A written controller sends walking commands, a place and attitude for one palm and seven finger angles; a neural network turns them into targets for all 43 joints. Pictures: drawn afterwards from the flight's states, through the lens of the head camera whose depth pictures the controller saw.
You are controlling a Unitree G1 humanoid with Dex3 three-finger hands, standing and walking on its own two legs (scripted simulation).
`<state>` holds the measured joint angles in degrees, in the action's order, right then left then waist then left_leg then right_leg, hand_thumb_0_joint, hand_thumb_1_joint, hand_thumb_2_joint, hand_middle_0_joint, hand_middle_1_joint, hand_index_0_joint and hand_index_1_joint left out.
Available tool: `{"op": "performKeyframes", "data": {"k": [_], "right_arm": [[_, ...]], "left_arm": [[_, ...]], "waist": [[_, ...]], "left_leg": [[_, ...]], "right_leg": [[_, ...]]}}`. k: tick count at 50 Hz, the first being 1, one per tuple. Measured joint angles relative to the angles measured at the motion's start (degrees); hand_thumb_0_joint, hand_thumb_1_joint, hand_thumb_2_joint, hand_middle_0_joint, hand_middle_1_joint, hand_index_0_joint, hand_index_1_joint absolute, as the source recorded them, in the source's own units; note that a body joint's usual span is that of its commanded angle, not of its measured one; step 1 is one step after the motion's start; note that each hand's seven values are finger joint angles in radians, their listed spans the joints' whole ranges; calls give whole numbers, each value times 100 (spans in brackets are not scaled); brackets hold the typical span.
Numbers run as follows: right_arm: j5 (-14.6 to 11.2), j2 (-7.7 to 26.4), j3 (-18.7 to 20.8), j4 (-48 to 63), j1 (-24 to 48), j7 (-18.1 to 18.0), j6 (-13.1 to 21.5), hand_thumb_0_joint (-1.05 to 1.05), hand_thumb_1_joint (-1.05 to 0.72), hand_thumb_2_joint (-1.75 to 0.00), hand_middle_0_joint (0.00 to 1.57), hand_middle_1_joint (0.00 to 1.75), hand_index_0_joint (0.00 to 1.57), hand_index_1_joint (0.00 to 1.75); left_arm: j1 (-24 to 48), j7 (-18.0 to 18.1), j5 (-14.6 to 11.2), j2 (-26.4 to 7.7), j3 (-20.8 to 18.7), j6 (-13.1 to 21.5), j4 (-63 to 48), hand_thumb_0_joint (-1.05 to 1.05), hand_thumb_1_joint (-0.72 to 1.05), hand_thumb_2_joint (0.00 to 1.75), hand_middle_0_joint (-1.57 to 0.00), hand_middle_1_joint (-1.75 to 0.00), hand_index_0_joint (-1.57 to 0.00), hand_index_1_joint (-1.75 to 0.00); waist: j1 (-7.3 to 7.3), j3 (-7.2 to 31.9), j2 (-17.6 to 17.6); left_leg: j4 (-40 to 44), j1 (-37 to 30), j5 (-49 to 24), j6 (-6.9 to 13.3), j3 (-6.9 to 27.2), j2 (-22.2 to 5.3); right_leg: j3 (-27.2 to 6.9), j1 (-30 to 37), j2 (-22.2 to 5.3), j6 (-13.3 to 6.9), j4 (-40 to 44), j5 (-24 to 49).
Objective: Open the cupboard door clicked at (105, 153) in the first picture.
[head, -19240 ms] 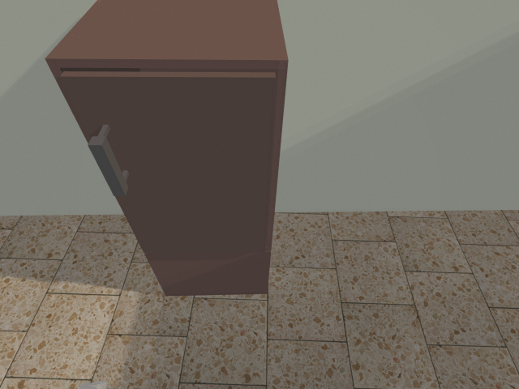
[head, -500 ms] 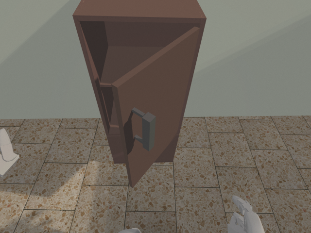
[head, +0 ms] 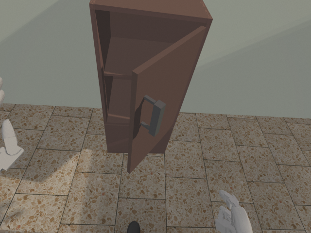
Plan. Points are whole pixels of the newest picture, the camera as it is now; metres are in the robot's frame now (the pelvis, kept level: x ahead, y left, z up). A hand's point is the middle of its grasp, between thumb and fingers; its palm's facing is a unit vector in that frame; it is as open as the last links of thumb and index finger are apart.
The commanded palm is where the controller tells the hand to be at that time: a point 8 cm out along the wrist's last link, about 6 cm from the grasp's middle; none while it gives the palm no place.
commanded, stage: step back with the hand held close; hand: left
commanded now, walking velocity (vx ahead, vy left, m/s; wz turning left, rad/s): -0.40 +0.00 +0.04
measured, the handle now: (150, 116) +0.44 +0.06 +0.02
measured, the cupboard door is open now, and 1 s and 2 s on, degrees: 50 50 50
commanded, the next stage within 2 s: stop stepping back and stand still in 0.04 s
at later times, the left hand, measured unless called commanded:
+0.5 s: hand out of the picture +0.07 +0.29 +0.17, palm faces +0.40 -0.81 -0.42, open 7.4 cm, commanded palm +0.04 +0.32 +0.17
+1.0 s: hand out of the picture +0.08 +0.30 +0.15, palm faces +0.44 -0.76 -0.47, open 7.4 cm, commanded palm +0.02 +0.33 +0.17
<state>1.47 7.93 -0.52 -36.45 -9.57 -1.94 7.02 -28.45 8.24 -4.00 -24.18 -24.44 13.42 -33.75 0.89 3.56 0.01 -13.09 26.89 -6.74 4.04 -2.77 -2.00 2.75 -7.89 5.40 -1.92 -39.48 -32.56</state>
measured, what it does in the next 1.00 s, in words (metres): walks backwards: right foot, then left foot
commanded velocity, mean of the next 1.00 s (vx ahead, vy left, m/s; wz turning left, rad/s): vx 0.10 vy -0.02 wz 0.01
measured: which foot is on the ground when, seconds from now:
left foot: down 0.00-0.36, up 0.38-0.56, down 0.58-1.00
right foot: up 0.00-0.08, down 0.10-0.58, up 0.60-0.88, down 0.90-1.00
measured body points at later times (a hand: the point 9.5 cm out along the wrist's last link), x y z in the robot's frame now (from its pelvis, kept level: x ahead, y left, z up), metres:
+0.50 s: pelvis -0.11 +0.03 -0.01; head -0.14 +0.07 +0.44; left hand +0.04 +0.33 +0.19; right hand -0.01 -0.23 -0.09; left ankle -0.07 +0.11 -0.69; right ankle -0.16 -0.08 -0.74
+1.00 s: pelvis -0.13 +0.03 -0.01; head -0.12 +0.03 +0.44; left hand +0.05 +0.34 +0.18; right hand +0.01 -0.20 -0.12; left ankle -0.12 +0.15 -0.71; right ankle -0.13 -0.06 -0.74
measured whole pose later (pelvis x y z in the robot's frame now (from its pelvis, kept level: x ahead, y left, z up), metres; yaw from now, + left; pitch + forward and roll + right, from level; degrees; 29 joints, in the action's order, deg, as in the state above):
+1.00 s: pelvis -0.13 +0.03 -0.01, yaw -1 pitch +0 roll -1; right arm 0.1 11.2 -0.2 -39.7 -12.9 -3.2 5.1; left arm -29.3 8.7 -1.4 -21.9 -23.7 10.6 -24.2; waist 1.0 -0.2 1.8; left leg -49.3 23.6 22.1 0.1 -0.5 -1.8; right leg 6.0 -14.0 1.3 -3.0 -30.9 -16.8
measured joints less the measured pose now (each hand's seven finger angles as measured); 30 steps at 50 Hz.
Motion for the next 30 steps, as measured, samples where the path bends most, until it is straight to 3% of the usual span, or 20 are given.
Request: {"op": "performKeyframes", "data": {"k": [3, 5, 8, 10, 11, 14, 15, 18, 19, 20, 22, 24, 27, 29, 30], "right_arm": [[28, -72, -59, 99, 211, 34, -21, 1, -90, -90, 21, 30, 20, 30], [21, -93, -133, 199, 404, 47, -75, 1, -90, -90, 21, 30, 20, 30], [-13, 75, -160, 20, 406, -12, -158, 0, -90, -90, 21, 30, 20, 30], [-93, 96, -163, -95, 97, -65, -230, 1, -90, -90, 21, 30, 20, 30], [-121, 125, -168, -114, -89, -103, -269, 1, -90, -90, 21, 30, 20, 30], [-166, 251, -82, -171, -392, -239, -287, 1, -90, -90, 21, 30, 20, 30], [-155, 259, -46, -207, -408, -264, -272, 1, -90, -90, 21, 30, 20, 30], [-103, 263, 58, -137, -473, -208, -185, 1, -90, -90, 21, 30, 20, 30], [-134, 281, 75, -45, -526, -163, -167, 1, -90, -90, 21, 30, 20, 30], [-162, 301, 95, -2, -589, -118, -180, 1, -90, -90, 21, 30, 20, 30], [-166, 322, 115, -105, -736, -77, -252, 1, -90, -90, 21, 30, 20, 30], [-148, 329, 126, -257, -898, -128, -288, 1, -90, -90, 21, 30, 20, 30], [-118, 384, 123, -400, -1032, -278, -166, 1, -90, -90, 21, 30, 20, 30], [-121, 530, 144, -325, -1017, -369, -41, 1, -90, -90, 21, 30, 20, 30], [-132, 511, 165, -337, -880, -395, -20, 1, -90, -90, 21, 30, 20, 30]], "left_arm": [[-3, -93, -103, -232, -58, 8, -49, 1, 89, 90, -21, -30, -21, -30], [-62, -116, -172, -513, -273, 63, -157, 1, 89, 90, -21, -30, -21, -30], [-43, -210, -169, -496, -135, 152, -116, 1, 89, 90, -21, -30, -21, -30], [-219, -252, -157, -533, -130, 100, -146, 1, 88, 90, -21, -30, -22, -30], [-324, -256, -145, -526, -157, 46, -151, 1, 88, 90, -21, -30, -22, -30], [-109, -231, -115, -400, -184, -160, 120, 1, 88, 90, -21, -30, -22, -30], [62, -206, -107, -351, -204, -236, 266, 1, 88, 90, -21, -30, -22, -30], [302, -152, -112, -247, -275, -430, 477, 1, 88, 90, -21, -30, -22, -30], [181, -156, -101, -262, -306, -444, 402, 1, 89, 90, -21, -30, -22, -30], [-32, -172, -86, -280, -317, -441, 251, 1, 89, 90, -21, -30, -21, -30], [-557, -201, -29, -264, -320, -382, -94, 1, 89, 90, -21, -30, -21, -30], [-792, -175, 70, -183, -257, -245, -153, 1, 89, 90, -21, -30, -21, -30], [-383, -50, 238, -31, -106, -104, 182, 1, 88, 90, -21, -30, -22, -30], [72, 68, 248, 130, -11, -117, 418, 1, 88, 90, -21, -30, -22, -30], [296, 122, 242, 175, -14, -147, 552, 1, 88, 90, -21, -30, -21, -30]], "waist": [[-11, -41, -109], [66, -173, -376], [13, -380, -79], [-11, -250, -175], [-51, -134, -217], [-198, -80, -244], [-235, -131, -259], [-391, -323, -194], [-456, -361, -179], [-468, -356, -188], [-299, -141, -306], [-118, 110, -379], [43, 239, -427], [-15, 180, -254], [-75, 48, -290]], "left_leg": [[196, 124, -320, -79, -162, 60], [-278, 432, -187, -124, -461, 164], [-1416, 708, 916, -371, -189, 79], [-2131, 610, 1492, -481, -39, 194], [-2207, 462, 1485, -450, -3, 238], [-2019, 330, 861, 141, -22, 382], [-1843, 277, 787, 147, -10, 425], [-1120, 84, 685, -321, 89, 487], [-1225, 177, 1155, -432, 64, 512], [-1921, 392, 1693, -529, 99, 554], [-3812, 802, 2114, -605, 160, 582], [-4503, 695, 2321, -568, 144, 393], [-3390, -197, 2701, -379, 86, 49], [-2306, -806, 2661, -233, 189, -95], [-2347, -760, 2522, -210, 178, 4]], "right_leg": [[64, 470, -33, -118, 1242, 452], [-80, 603, -285, -243, 1937, 909], [-73, 643, -170, 128, 1596, 803], [-124, 698, -248, 237, 1325, 657], [-143, 702, -284, 266, 1176, 558], [-149, 519, -333, 216, 599, 153], [-200, 350, -274, 138, 360, -54], [-23, 49, 18, -72, 369, -286], [22, 57, 40, -150, 674, -7], [50, 11, -15, -186, 781, 496], [-11, -149, -170, -213, 839, 1118], [-76, -206, -273, -72, 998, 1233], [20, -327, -468, 26, 1004, 1279], [147, -570, -525, 107, 561, 1101], [68, -740, -592, 132, 179, 874]]}}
